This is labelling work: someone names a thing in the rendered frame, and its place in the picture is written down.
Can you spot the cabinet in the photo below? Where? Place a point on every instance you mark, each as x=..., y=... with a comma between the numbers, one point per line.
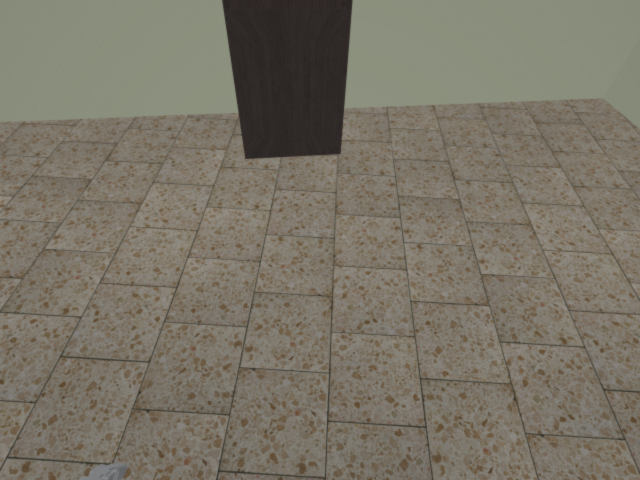
x=289, y=68

